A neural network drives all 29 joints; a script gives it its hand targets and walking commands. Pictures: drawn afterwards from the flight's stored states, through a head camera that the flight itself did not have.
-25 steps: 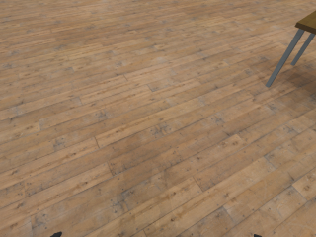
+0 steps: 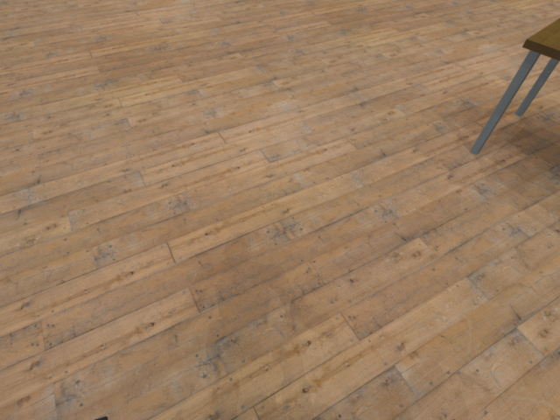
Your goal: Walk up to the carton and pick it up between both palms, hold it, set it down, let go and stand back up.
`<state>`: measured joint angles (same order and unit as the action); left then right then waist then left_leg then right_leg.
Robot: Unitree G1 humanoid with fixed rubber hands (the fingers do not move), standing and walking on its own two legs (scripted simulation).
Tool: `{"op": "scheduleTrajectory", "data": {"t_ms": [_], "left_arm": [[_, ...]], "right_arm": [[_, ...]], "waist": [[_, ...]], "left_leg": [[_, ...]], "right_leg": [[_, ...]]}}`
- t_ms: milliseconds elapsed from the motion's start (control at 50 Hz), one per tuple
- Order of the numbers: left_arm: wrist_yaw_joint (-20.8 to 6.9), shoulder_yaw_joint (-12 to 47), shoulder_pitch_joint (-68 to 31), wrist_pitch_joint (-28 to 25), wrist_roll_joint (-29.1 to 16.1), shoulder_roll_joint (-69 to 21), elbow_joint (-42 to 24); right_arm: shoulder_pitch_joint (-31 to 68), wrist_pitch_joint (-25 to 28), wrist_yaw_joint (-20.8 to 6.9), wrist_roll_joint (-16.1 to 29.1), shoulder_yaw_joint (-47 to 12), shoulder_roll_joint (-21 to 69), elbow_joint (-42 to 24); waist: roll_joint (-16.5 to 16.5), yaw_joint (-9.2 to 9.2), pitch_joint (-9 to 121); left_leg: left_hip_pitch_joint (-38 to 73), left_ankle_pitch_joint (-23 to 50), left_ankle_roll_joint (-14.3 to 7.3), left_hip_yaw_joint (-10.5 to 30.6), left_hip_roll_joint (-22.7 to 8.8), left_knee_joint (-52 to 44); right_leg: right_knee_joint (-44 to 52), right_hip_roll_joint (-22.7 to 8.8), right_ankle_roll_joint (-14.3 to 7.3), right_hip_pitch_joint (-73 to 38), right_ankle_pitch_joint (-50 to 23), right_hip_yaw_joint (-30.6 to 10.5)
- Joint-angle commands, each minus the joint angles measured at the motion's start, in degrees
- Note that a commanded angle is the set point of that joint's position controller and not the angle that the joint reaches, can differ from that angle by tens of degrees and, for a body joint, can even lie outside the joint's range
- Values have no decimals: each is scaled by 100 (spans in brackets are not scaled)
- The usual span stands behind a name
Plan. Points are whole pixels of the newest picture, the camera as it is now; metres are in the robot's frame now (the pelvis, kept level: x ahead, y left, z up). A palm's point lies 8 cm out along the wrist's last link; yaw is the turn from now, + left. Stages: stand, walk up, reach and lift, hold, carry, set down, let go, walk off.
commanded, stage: stand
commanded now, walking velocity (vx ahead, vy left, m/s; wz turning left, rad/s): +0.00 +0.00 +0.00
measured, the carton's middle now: out of the picture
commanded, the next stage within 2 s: walk up in 0.90 s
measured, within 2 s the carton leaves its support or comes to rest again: neither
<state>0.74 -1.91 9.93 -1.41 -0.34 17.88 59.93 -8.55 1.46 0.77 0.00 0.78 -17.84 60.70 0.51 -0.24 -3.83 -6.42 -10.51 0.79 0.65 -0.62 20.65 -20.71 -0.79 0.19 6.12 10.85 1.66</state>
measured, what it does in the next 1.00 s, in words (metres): stands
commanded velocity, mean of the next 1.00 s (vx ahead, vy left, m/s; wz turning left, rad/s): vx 0.00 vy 0.00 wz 0.00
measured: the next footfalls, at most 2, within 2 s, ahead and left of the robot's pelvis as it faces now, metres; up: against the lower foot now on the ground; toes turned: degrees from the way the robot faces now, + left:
right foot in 1.42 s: +0.14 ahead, -0.26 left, +0.00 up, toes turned -23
left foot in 1.72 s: +0.30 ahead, -0.09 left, +0.00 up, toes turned -16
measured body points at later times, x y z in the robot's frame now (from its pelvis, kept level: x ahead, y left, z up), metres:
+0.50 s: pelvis +0.01 +0.00 +0.00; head +0.01 +0.00 +0.45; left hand +0.07 +0.29 -0.14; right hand +0.08 -0.29 -0.13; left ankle +0.01 +0.13 -0.75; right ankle +0.01 -0.12 -0.75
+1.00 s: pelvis +0.01 +0.00 +0.00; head +0.02 +0.01 +0.45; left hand +0.08 +0.29 -0.14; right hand +0.08 -0.29 -0.13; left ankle +0.01 +0.13 -0.75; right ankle +0.01 -0.12 -0.75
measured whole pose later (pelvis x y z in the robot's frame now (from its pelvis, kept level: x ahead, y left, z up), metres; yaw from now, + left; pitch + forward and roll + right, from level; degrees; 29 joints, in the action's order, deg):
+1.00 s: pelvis +0.01 +0.00 +0.00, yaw +0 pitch -4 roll +0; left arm 1.3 -2.4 10.2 -1.3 -0.5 17.4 61.1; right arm -9.2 1.5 1.2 0.0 1.3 -17.4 62.0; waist 0.6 -0.3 -3.6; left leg -4.6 -11.0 0.7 0.3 -0.6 19.2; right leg -19.6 -1.1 0.5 4.5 11.5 1.5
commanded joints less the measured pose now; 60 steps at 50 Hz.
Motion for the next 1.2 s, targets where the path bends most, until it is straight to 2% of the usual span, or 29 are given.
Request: {"op": "scheduleTrajectory", "data": {"t_ms": [0, 200, 1060, 1080, 1100, 1120, 1140, 1160, 1180], "left_arm": [[50, -221, -76, -102, -5, 1120, -365], [62, -232, -67, -106, -8, 1121, -314], [103, -270, 14, -90, -10, 1128, -208], [-202, -497, -207, 61, 329, 1453, -1024], [-383, -494, -701, 155, 366, 1286, -1287], [-478, -513, -864, 255, 464, 1073, -1498], [-551, -619, -849, 336, 509, 1212, -1694], [-635, -693, -649, 366, 485, 1367, -1813], [-716, -717, -477, 374, 477, 1429, -1879]], "right_arm": [[122, 96, 60, 6, 212, -1203, -349], [105, 104, 60, 11, 224, -1204, -309], [13, 98, 99, 10, 266, -1167, -212], [-521, 105, 163, -287, 700, -1654, -602], [-949, 113, 200, -365, 813, -1957, -567], [-925, 137, 258, -457, 927, -2198, -712], [-593, 197, 329, -500, 934, -2218, -953], [-433, 244, 373, -478, 901, -2014, -1135], [-295, 301, 373, -432, 863, -1867, -1305]], "waist": [[-29, -4, 187], [-20, 7, 263], [-38, -3, 194], [-16, 213, 517], [-800, 530, 234], [-1300, 503, 70], [-946, 295, -81], [-729, 131, -107], [-630, -20, -138]], "left_leg": [[-111, 460, -166, 487, -662, -462], [-37, 657, -161, 448, -663, -449], [86, 942, -161, 405, -679, -498], [1323, -1128, -536, 279, -746, -59], [1963, -2387, -924, 1094, -1556, -902], [1712, -2660, -1320, 1772, -2617, -1521], [1065, -2545, -1456, 1898, -2953, -1505], [665, -2535, -1493, 1767, -3003, -1443], [377, -2600, -1419, 1595, -2893, -1382]], "right_leg": [[502, -691, -142, 99, -434, -560], [478, -696, -145, 19, -676, -549], [506, -733, -120, -85, -893, -520], [-427, -347, -452, 1611, 1334, -735], [-1288, -136, -284, 3066, 1948, -317], [-2730, -312, -63, 3498, 1645, -89], [-3494, -695, -26, 3453, 1463, -645], [-3732, -938, -14, 3265, 1283, -799], [-3736, -1098, -34, 3101, 1158, -916]]}}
